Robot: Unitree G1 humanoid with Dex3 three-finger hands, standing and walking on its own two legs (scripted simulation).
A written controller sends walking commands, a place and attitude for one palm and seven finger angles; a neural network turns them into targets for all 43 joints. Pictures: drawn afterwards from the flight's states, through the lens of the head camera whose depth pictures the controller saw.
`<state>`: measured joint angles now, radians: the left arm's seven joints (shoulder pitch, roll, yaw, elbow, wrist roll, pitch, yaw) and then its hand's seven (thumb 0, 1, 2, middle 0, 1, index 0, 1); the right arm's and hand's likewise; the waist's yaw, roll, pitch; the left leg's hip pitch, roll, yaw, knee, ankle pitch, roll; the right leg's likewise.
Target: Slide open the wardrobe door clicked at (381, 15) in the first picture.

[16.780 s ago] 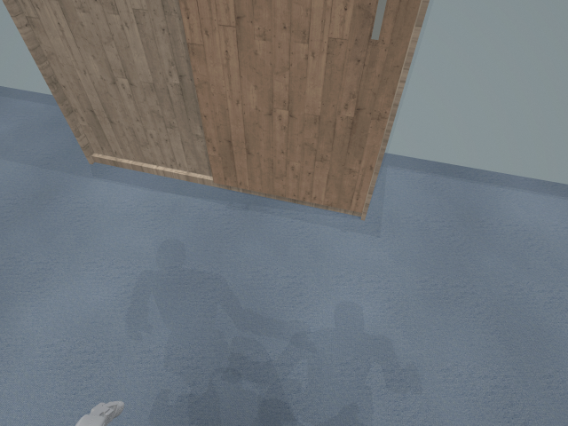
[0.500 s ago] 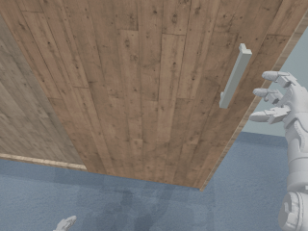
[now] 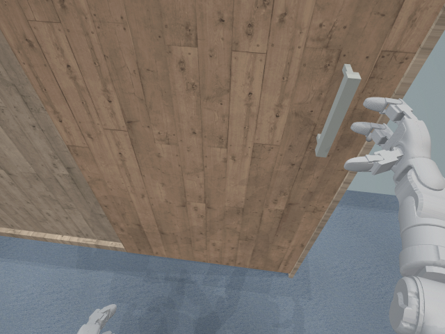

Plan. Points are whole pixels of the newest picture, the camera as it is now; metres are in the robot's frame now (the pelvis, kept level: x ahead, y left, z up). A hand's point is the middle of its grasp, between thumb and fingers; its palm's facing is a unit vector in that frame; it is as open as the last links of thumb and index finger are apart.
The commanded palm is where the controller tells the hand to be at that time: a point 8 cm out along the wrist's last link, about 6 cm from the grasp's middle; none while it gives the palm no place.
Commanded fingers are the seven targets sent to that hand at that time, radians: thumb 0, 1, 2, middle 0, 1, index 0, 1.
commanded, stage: feel for the door with the fingertips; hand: right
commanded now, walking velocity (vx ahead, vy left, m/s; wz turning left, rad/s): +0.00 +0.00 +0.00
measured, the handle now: (333, 113) +0.50 -0.15 +0.16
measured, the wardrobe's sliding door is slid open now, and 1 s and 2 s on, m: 0.00 0.00 0.00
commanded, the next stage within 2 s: slide the fingers in behind the handle in 0.78 s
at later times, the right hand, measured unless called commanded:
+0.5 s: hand (359, 135) +0.43 -0.18 +0.17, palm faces +0.06 +1.00 +0.01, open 13.9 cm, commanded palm +0.41 -0.23 +0.17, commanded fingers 0.00 0.50 -0.30 0.30 1.20 0.30 1.20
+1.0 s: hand (356, 126) +0.45 -0.18 +0.17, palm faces +0.01 +1.00 +0.02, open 13.5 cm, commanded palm +0.43 -0.24 +0.17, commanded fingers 0.00 0.50 -0.30 0.30 1.20 0.30 1.20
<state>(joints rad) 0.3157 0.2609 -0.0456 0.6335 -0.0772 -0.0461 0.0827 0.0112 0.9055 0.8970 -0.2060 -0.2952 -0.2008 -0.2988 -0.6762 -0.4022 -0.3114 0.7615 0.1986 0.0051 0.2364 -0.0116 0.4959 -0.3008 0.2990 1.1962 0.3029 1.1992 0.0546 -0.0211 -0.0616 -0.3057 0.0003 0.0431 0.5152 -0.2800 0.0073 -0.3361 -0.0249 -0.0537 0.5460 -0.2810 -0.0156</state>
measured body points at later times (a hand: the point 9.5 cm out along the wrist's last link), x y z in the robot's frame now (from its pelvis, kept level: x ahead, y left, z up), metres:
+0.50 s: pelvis +0.00 +0.01 +0.00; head +0.01 +0.01 +0.45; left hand +0.10 +0.26 -0.11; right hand +0.42 -0.24 +0.17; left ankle -0.01 +0.12 -0.73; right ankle +0.00 -0.11 -0.73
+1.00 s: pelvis -0.01 +0.00 +0.00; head +0.02 +0.00 +0.45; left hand +0.04 +0.27 -0.12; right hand +0.45 -0.24 +0.17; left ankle -0.01 +0.12 -0.73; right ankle +0.00 -0.11 -0.73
